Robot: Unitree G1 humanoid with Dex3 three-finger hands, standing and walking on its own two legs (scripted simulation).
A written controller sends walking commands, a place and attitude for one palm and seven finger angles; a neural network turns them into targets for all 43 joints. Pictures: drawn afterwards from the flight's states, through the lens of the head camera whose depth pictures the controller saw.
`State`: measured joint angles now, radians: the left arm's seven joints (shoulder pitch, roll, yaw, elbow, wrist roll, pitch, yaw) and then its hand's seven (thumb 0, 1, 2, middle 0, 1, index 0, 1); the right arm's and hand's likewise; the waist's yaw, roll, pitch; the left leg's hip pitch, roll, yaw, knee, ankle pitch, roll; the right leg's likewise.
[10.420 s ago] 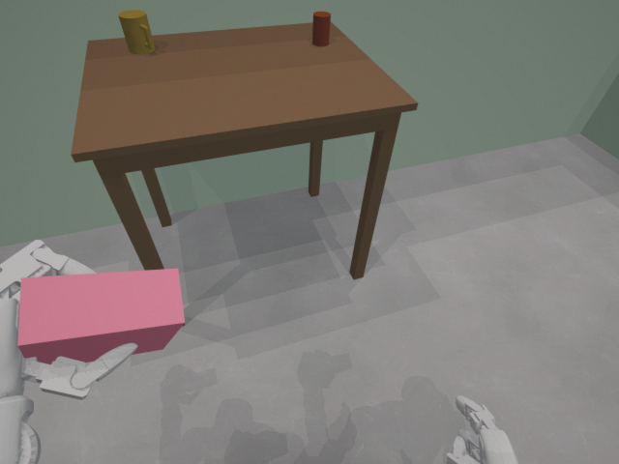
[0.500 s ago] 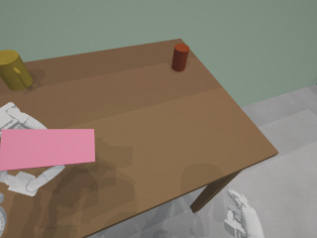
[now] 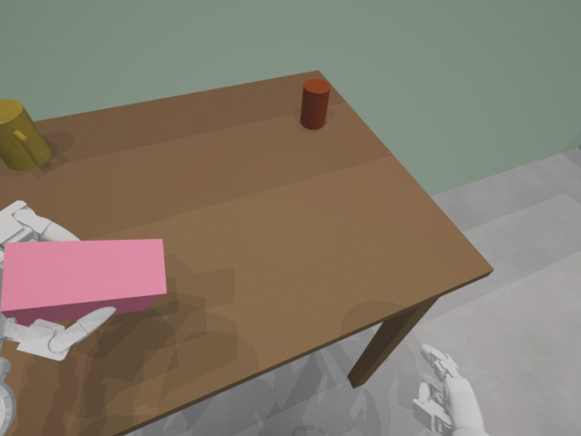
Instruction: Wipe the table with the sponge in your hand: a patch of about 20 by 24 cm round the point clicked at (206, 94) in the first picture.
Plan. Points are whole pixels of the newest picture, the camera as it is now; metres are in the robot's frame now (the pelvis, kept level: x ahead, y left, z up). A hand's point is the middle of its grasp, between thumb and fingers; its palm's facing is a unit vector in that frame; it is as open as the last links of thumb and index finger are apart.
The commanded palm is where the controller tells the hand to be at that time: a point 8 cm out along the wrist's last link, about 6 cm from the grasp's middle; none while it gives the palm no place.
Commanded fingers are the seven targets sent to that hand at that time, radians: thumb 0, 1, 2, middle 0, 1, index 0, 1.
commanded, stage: shuffle to correct the standing spot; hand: left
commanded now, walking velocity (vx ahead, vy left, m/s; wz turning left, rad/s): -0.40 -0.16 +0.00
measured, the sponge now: (110, 281) +0.24 +0.21 +0.14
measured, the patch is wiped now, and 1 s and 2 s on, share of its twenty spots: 0.00 0.00 0.00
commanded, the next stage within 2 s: come to a stop and stand still in 0.64 s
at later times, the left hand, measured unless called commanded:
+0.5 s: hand (72, 346) +0.17 +0.21 +0.16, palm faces +0.35 -0.85 -0.41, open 9.6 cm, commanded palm +0.11 +0.25 +0.17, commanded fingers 0.00 0.10 1.30 -1.20 -1.60 -1.20 -1.60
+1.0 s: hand (90, 394) +0.13 +0.18 +0.15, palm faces +0.38 -0.83 -0.40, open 9.6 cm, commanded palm +0.08 +0.22 +0.17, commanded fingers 0.00 0.10 1.30 -1.20 -1.60 -1.20 -1.60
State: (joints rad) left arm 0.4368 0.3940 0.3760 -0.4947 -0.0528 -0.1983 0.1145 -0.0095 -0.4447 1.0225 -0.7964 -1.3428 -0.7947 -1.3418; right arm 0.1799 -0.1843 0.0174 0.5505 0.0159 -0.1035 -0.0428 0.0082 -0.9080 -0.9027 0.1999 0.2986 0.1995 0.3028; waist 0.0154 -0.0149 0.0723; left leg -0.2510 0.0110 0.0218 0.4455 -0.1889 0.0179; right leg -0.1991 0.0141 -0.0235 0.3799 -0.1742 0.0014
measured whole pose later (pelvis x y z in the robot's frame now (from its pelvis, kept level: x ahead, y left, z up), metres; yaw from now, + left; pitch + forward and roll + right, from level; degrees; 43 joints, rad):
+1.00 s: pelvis -0.07 -0.06 -0.01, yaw +0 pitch -2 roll -1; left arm 0.51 0.38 0.36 -0.53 -0.05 -0.16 0.13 -0.01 -0.45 1.03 -0.80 -1.34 -0.80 -1.34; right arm 0.23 -0.23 -0.01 0.61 0.01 -0.09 -0.05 0.01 -0.91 -0.90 0.20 0.30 0.20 0.30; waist 0.00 -0.01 0.05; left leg -0.26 0.03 -0.06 0.56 -0.27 0.01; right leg -0.26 0.03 -0.06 0.49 -0.20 -0.04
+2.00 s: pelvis -0.07 -0.02 -0.01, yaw -3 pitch -2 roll -1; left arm 0.36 0.37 0.38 -0.44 -0.04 -0.20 0.08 -0.01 -0.45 1.03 -0.79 -1.34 -0.79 -1.34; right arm 0.19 -0.21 -0.01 0.57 0.02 -0.12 0.04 0.01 -0.91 -0.90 0.20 0.30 0.20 0.30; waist 0.01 0.02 0.08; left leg -0.22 -0.01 0.02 0.50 -0.26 0.02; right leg -0.25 -0.01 0.02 0.46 -0.18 0.02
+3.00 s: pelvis -0.02 +0.00 -0.01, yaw -1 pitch +0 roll -2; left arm 0.40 0.37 0.39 -0.55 -0.03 -0.25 0.11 -0.01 -0.44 1.03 -0.78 -1.36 -0.78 -1.36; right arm 0.16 -0.19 0.00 0.57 0.00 -0.14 0.00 0.01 -0.91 -0.90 0.20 0.30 0.20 0.30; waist 0.02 -0.04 0.09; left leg -0.21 -0.03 0.00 0.53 -0.34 0.05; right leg -0.20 -0.03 0.00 0.44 -0.24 0.04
